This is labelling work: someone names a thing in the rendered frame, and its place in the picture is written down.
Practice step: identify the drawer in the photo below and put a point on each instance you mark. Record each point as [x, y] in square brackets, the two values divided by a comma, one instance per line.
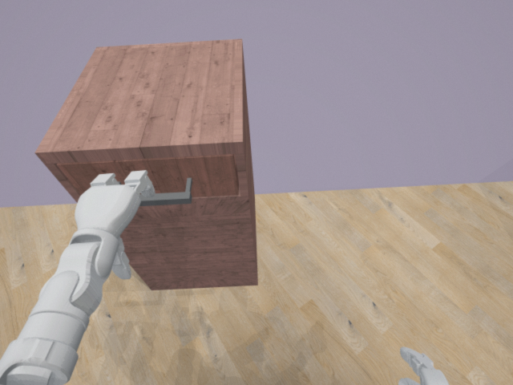
[213, 175]

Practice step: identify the left robot hand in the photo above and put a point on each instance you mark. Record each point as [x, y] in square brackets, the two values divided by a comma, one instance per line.
[110, 206]

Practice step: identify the right robot hand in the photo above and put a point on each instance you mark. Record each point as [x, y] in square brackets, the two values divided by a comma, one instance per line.
[423, 367]

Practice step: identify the handle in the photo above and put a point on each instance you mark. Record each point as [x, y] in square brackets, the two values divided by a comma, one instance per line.
[169, 198]

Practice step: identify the robot left forearm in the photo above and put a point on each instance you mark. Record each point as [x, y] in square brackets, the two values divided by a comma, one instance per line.
[45, 352]

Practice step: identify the cabinet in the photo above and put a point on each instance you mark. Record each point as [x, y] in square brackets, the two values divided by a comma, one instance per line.
[168, 100]

